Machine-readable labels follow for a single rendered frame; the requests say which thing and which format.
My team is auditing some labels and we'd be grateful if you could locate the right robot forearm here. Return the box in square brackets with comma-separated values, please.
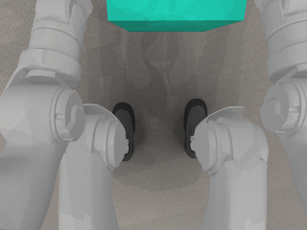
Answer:
[254, 0, 307, 83]

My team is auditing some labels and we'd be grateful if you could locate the right robot shin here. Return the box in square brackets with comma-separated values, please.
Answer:
[190, 106, 269, 162]

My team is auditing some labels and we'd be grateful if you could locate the right robot upper arm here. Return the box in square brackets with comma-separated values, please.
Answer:
[260, 78, 307, 215]

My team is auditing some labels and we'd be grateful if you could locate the left robot upper arm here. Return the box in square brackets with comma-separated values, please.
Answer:
[0, 83, 86, 230]

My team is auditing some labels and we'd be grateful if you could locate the robot right thigh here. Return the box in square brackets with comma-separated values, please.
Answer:
[199, 117, 268, 230]

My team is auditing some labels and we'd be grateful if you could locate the carton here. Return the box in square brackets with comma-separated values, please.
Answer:
[106, 0, 247, 32]

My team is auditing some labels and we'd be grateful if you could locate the left robot forearm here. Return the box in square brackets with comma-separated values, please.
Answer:
[0, 0, 93, 98]

